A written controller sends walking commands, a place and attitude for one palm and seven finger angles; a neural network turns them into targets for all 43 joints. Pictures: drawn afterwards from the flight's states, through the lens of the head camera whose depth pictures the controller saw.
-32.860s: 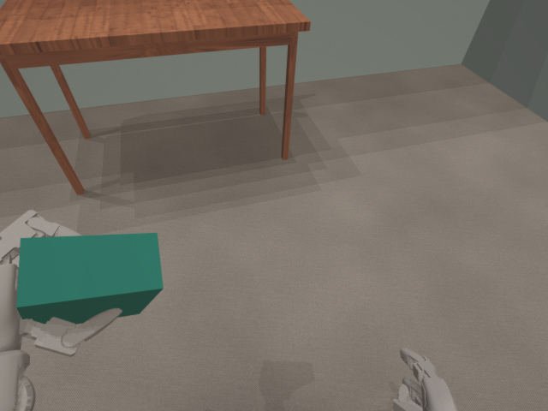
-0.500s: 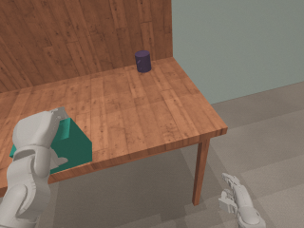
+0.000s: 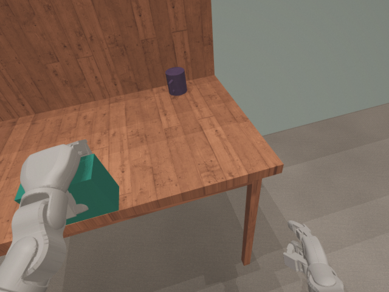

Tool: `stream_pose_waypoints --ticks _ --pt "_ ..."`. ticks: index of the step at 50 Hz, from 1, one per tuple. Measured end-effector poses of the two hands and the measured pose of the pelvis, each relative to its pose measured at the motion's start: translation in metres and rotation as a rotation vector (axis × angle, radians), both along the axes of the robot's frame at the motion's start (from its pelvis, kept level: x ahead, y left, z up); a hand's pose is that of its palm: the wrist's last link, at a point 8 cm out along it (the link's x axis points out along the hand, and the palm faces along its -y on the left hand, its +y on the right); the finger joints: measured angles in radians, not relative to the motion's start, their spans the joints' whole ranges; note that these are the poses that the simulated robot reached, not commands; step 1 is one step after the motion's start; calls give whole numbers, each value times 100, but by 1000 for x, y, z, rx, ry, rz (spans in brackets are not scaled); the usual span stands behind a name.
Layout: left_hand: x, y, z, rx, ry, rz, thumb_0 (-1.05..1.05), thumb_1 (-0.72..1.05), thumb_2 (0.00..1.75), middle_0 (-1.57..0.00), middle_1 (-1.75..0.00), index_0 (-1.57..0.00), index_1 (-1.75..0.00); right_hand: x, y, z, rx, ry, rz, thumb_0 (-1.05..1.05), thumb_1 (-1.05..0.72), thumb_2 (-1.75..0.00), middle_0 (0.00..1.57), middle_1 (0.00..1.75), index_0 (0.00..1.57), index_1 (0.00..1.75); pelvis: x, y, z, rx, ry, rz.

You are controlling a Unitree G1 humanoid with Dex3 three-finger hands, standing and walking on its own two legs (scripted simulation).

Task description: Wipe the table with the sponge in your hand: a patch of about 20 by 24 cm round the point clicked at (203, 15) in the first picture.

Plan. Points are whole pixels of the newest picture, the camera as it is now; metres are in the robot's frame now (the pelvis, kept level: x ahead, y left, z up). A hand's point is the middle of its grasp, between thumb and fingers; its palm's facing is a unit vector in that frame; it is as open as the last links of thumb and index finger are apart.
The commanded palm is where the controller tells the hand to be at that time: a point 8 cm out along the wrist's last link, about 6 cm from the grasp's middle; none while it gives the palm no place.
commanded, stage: move the sponge above the wiping area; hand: left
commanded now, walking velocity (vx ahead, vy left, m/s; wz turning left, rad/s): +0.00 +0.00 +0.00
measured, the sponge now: (79, 197) +0.23 +0.29 +0.11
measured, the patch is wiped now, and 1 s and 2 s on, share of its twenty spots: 0.00 0.00 0.00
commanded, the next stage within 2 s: none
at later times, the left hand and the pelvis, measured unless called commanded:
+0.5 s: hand (75, 174) +0.26 +0.30 +0.14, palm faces +0.11 -0.04 -0.99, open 10.2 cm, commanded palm +0.22 +0.30 +0.21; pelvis +0.00 +0.01 +0.00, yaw +0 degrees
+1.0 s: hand (77, 170) +0.28 +0.32 +0.13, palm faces +0.07 -0.02 -1.00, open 10.2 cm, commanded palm +0.25 +0.32 +0.20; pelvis +0.01 +0.01 +0.00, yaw +1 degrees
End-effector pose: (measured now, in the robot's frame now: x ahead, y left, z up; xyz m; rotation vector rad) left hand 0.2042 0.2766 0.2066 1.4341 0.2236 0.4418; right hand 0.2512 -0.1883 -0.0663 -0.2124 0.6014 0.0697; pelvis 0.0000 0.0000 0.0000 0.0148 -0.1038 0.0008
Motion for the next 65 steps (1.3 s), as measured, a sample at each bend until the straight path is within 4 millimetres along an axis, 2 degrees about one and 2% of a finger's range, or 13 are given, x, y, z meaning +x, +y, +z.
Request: stream_pose_waypoints --ticks 12,18,24,29,35,43,47,57,65 --pt "7 20 -8 6 52 69 -1 -51 104 -71 -133 -74 -132 -5 1 -6 -12 33 -4 2 -90 -90 20 30 21 30 1 2 0 -2 5 11" --pt "20 19 -18 14 97 28 -1 -51 104 -72 -133 -74 -132 -7 2 -8 -29 44 -6 2 -90 -90 20 30 21 30 1 4 0 -3 11 16" --pt "28 15 -13 31 55 -25 -1 -51 104 -72 -133 -74 -132 -11 4 -8 -23 54 -15 2 -90 -90 20 30 21 30 4 7 1 -4 18 6" --pt "29 25 -12 31 37 27 -1 -51 104 -71 -133 -74 -132 -11 6 -10 -15 71 -17 2 -90 -90 20 30 21 30 6 10 1 -4 21 5" --pt "29 37 -20 12 90 85 -1 -51 104 -71 -133 -74 -132 -9 6 -11 -22 77 -16 2 -90 -90 20 30 21 30 6 12 1 -5 26 13" --pt "38 26 -30 22 118 -2 -1 -51 104 -71 -133 -74 -132 -6 9 -10 -43 70 -10 2 -90 -90 20 30 21 30 6 13 2 -7 30 25" --pt "48 27 -30 41 104 -10 -1 -51 104 -72 -133 -74 -132 -8 9 -10 -41 82 -13 2 -90 -90 20 30 21 30 7 12 2 -7 34 23" --pt "59 46 -29 39 127 82 -1 -51 104 -71 -133 -74 -132 -15 -2 -18 -40 126 -41 1 -90 -90 20 30 21 30 12 11 2 -8 47 22" --pt "68 40 -43 41 185 16 -1 -51 104 -71 -133 -74 -132 -17 -14 -22 -72 140 -67 2 -90 -90 20 30 21 30 16 10 2 -8 59 26"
